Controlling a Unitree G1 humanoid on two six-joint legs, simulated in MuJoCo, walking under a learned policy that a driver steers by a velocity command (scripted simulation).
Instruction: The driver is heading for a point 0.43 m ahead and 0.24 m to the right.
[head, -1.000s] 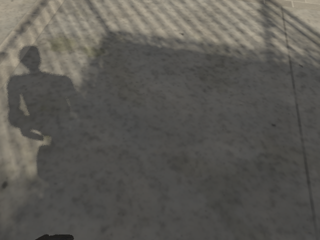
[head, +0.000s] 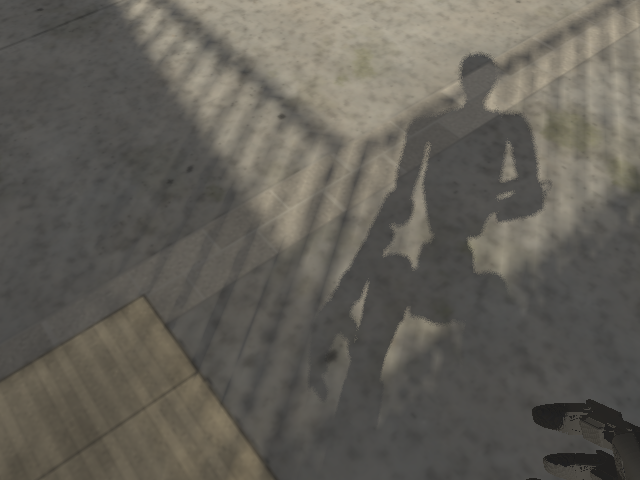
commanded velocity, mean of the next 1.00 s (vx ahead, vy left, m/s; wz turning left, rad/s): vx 0.60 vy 0.00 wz -0.50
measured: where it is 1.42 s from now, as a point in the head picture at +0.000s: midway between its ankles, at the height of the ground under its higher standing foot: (500, 365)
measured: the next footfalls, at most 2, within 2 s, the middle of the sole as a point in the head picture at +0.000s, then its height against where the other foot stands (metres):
right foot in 0.42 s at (446, 463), level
left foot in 0.84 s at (471, 314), level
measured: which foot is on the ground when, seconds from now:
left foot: down 0.00-0.42, up 0.44-0.82, down 0.84-1.00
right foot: up 0.00-0.40, down 0.42-0.86, up 0.88-1.00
